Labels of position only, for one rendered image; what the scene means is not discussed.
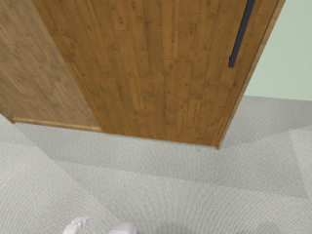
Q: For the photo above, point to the left robot thigh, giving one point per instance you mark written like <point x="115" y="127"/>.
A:
<point x="123" y="227"/>

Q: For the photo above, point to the robot left hand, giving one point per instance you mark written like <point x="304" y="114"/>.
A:
<point x="75" y="225"/>

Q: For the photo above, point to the handle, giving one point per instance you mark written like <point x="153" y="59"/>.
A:
<point x="241" y="32"/>

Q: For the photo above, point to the wardrobe door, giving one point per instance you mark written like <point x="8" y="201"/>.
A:
<point x="35" y="82"/>
<point x="157" y="68"/>

